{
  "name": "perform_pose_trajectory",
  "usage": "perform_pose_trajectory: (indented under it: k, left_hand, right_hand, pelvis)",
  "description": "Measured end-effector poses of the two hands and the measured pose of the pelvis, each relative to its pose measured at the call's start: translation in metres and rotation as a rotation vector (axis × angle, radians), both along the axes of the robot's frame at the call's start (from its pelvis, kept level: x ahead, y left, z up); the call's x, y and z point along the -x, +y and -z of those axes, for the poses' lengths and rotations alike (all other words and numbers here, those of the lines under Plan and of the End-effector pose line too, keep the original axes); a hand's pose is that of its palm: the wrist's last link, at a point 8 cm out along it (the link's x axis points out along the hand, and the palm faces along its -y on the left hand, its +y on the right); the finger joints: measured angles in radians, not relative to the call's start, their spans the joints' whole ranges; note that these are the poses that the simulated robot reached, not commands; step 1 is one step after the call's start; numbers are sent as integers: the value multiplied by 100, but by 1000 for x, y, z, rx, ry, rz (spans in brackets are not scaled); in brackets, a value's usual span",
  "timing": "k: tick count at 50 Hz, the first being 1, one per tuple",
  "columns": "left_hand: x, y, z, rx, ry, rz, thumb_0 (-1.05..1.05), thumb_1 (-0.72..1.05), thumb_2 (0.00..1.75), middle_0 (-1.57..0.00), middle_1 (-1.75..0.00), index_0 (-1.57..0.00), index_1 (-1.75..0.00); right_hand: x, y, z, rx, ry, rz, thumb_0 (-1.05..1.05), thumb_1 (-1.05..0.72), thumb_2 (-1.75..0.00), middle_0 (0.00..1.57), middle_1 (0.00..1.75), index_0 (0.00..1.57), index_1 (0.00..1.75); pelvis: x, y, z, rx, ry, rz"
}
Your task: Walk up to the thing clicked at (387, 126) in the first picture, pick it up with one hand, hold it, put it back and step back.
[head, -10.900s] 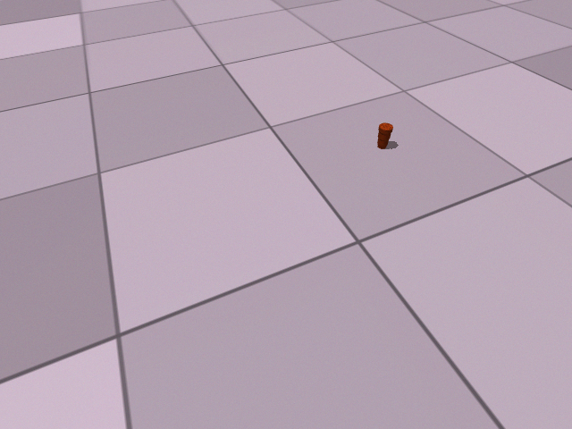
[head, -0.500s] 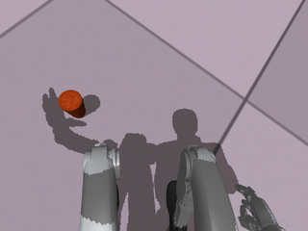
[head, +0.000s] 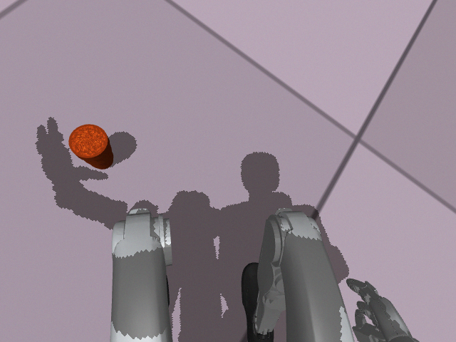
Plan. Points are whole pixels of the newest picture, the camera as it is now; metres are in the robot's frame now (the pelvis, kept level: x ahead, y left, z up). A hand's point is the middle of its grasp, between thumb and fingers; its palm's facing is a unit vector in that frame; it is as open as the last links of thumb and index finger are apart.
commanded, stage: go down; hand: left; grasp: from the side
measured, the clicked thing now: (96, 151) +0.49 +0.31 -0.30
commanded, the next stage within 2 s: approach in 0.34 s
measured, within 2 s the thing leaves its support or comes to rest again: neither
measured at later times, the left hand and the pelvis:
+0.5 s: hand out of the picture +0.36 +0.50 +0.02, palm faces +0.45 -0.89 -0.09, open 17.5 cm; pelvis -0.01 +0.00 -0.02, yaw -1 degrees
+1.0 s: hand (7, 160) +0.41 +0.42 -0.17, palm faces +0.42 -0.91 -0.03, open 17.5 cm; pelvis -0.01 +0.01 -0.07, yaw -5 degrees
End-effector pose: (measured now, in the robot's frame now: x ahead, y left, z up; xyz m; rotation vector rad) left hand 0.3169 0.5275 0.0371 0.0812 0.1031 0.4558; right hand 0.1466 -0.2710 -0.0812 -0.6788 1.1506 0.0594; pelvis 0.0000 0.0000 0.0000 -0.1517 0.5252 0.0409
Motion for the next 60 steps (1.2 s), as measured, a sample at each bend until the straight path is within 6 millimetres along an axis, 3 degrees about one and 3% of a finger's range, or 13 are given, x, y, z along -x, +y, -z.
perform_pose_trajectory:
  k: [23,29,36,48,60]
  left_hand:
    - [1,10,10,-13,-51,-12,-2,-58,11,-6,-11,-5,-12]
    - [-1,12,21,-2,-67,-21,-2,-60,9,-8,-11,-6,-13]
    - [-13,0,72,53,-40,-34,-1,-61,7,-9,-11,-7,-13]
    - [-46,-57,192,88,9,10,-2,-61,11,-8,-13,-7,-15]
    - [-64,-116,260,104,1,40,-2,-61,11,-7,-15,-8,-15]
  right_hand:
    - [-8,4,9,17,-14,-56,0,-92,-91,20,30,20,30]
    - [-6,5,12,24,0,-73,0,-92,-91,20,30,20,30]
    - [-7,7,18,47,27,-120,0,-91,-90,20,30,20,30]
    - [-4,12,30,143,124,-205,0,-90,-90,20,30,20,30]
    - [-5,22,33,208,167,-303,0,-92,-90,20,30,21,30]
  pelvis:
    - [5,1,17,13,-40,11]
    - [5,1,21,17,-48,17]
    - [5,2,34,26,-75,30]
    - [6,6,62,64,-163,61]
    - [8,10,81,106,-251,87]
